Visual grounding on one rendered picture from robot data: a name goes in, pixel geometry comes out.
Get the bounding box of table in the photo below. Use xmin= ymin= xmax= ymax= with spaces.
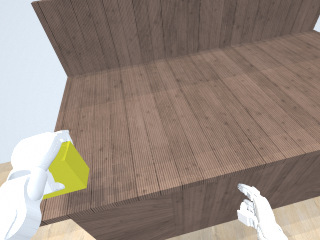
xmin=31 ymin=0 xmax=320 ymax=240

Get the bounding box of sponge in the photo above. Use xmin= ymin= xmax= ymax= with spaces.
xmin=42 ymin=141 xmax=90 ymax=200

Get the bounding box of robot right forearm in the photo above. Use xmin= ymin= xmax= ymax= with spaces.
xmin=256 ymin=220 xmax=288 ymax=240

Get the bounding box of robot left forearm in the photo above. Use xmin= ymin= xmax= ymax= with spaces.
xmin=0 ymin=165 xmax=48 ymax=240

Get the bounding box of robot left hand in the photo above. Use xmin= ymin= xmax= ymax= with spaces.
xmin=11 ymin=130 xmax=73 ymax=195

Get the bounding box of robot right hand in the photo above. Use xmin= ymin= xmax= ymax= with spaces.
xmin=237 ymin=183 xmax=276 ymax=229

